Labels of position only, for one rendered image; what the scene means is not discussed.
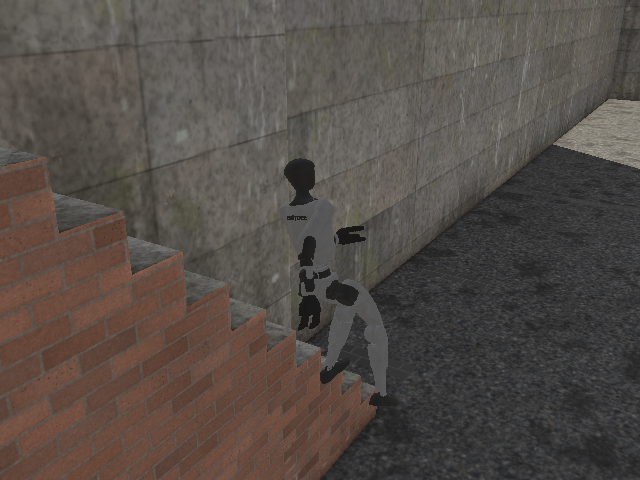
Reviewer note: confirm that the stairs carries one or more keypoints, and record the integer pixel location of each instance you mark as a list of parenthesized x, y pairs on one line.
[(118, 364)]

